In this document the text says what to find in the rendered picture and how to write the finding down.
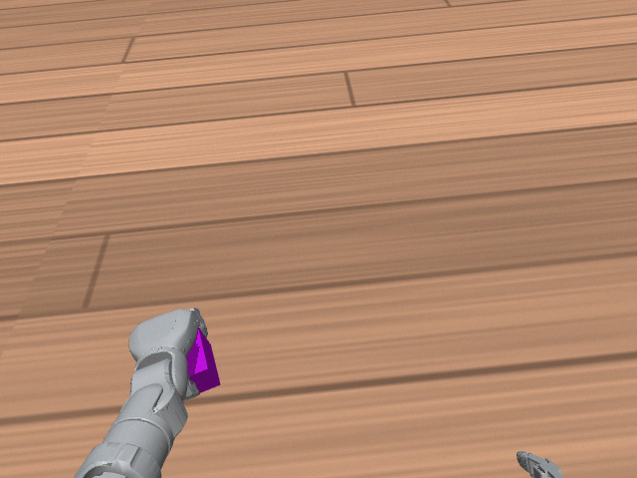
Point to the cube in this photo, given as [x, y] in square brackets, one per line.
[201, 364]

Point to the left robot hand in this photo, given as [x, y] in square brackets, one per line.
[176, 329]

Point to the left robot arm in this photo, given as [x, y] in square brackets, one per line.
[142, 435]

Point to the right robot hand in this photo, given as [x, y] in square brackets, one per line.
[538, 467]

